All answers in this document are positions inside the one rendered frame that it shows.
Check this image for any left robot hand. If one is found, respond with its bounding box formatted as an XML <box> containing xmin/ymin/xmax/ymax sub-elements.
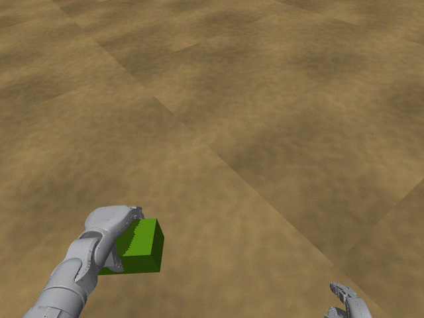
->
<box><xmin>84</xmin><ymin>205</ymin><xmax>145</xmax><ymax>272</ymax></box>

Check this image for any right robot hand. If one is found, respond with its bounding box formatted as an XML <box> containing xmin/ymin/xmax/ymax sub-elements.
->
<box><xmin>324</xmin><ymin>282</ymin><xmax>373</xmax><ymax>318</ymax></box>

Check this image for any carton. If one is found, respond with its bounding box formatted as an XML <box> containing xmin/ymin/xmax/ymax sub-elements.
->
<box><xmin>98</xmin><ymin>219</ymin><xmax>164</xmax><ymax>275</ymax></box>

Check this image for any left robot arm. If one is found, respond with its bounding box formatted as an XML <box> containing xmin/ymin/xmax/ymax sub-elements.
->
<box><xmin>22</xmin><ymin>227</ymin><xmax>114</xmax><ymax>318</ymax></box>

